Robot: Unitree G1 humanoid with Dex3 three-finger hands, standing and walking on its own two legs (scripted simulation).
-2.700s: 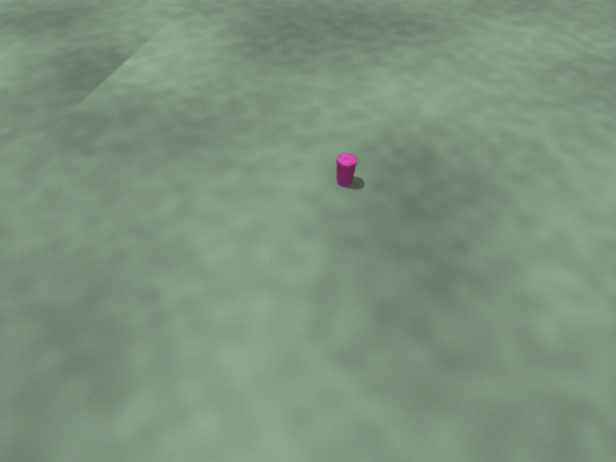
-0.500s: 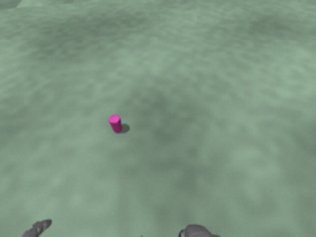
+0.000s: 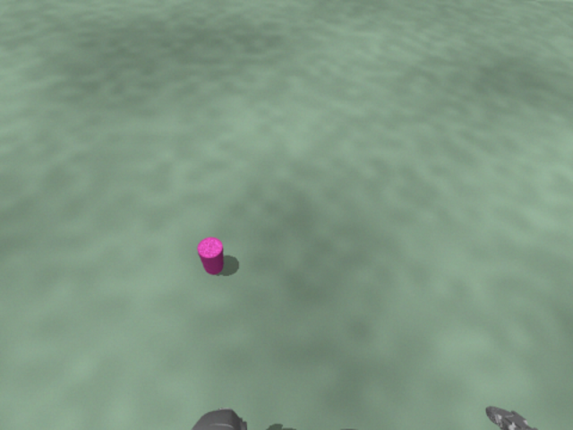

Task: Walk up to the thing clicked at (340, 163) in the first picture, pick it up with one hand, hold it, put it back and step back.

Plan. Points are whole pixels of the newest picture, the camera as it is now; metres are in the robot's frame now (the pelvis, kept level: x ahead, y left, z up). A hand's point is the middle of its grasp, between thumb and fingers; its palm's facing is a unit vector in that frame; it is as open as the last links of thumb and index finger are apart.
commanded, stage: walk up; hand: left
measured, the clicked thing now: (212, 257) +0.76 +0.26 -0.68
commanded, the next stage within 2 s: none
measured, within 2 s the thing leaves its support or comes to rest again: neither
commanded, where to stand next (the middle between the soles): +0.44 +0.02 m, yaw +1 degrees
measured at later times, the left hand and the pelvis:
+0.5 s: hand (135, 333) +0.27 +0.26 -0.11, palm faces -0.02 -0.91 -0.41, open 7.4 cm; pelvis +0.18 -0.02 +0.01, yaw +0 degrees
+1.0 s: hand (130, 283) +0.37 +0.31 -0.15, palm faces -0.04 -0.93 -0.35, open 7.4 cm; pelvis +0.31 +0.03 +0.01, yaw +0 degrees
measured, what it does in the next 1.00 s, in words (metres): walks ahead: right foot, then left foot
